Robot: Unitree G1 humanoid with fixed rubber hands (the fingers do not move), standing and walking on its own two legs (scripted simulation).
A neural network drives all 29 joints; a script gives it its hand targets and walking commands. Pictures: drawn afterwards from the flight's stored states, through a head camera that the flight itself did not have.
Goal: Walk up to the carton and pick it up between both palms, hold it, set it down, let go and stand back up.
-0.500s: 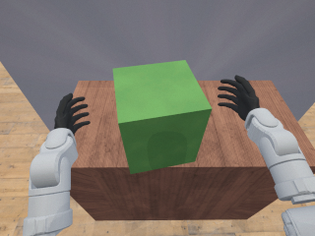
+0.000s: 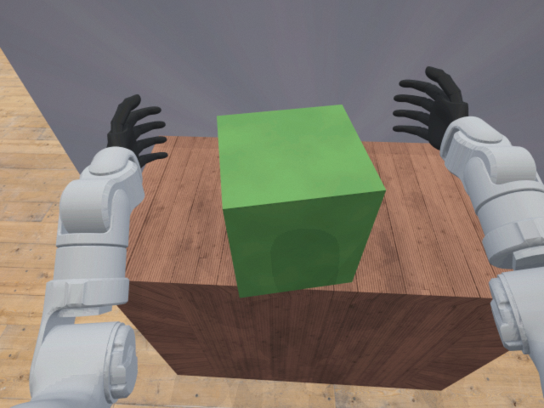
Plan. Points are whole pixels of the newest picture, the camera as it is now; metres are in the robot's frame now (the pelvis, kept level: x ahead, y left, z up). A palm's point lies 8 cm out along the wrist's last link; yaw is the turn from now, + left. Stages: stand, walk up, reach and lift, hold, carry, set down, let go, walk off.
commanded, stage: reach and lift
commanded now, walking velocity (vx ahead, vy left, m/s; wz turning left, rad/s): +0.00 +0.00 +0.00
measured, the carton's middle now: (289, 204) +0.44 +0.03 +0.04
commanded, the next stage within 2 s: none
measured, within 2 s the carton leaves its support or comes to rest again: neither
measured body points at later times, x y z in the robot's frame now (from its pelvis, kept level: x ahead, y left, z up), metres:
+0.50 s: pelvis +0.00 +0.00 +0.00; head +0.04 +0.00 +0.45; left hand +0.41 +0.27 +0.18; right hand +0.51 -0.14 +0.22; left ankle +0.02 +0.16 -0.75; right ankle -0.01 -0.11 -0.75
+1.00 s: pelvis +0.00 +0.00 +0.00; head +0.06 +0.00 +0.44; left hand +0.42 +0.25 +0.09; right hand +0.50 -0.13 +0.12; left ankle +0.02 +0.16 -0.75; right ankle -0.01 -0.11 -0.75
